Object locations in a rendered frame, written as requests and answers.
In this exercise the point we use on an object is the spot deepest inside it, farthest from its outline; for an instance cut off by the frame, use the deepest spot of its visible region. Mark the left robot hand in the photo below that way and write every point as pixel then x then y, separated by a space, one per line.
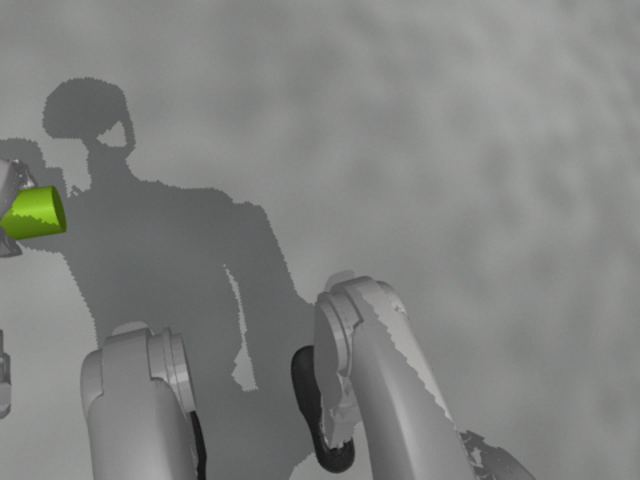
pixel 14 176

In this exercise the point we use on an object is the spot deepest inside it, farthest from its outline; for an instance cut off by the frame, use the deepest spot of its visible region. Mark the right robot hand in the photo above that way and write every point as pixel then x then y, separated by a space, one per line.
pixel 497 463

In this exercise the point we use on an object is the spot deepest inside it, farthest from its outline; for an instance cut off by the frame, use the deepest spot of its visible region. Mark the bottle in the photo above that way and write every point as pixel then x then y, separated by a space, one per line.
pixel 35 212

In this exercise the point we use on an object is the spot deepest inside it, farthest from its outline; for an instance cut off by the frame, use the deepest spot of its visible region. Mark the left robot foot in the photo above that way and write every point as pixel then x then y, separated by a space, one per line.
pixel 201 451

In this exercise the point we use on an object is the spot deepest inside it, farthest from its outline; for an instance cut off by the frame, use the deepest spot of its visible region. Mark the right robot foot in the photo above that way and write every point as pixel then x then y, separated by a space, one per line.
pixel 309 401

